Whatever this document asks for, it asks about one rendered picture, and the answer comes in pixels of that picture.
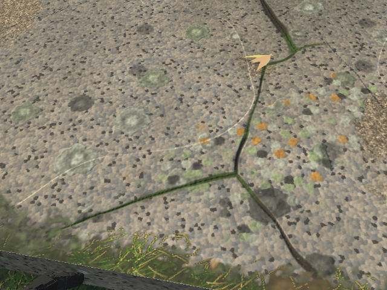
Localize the robot left hand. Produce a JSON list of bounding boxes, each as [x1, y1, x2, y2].
[[20, 271, 84, 290]]

